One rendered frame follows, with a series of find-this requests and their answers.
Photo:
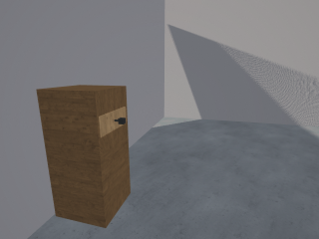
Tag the drawer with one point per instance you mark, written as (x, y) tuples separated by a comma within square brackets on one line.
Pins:
[(107, 121)]

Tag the handle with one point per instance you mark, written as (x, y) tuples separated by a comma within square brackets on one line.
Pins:
[(121, 120)]

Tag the cabinet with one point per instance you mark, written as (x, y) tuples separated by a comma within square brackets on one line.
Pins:
[(89, 174)]

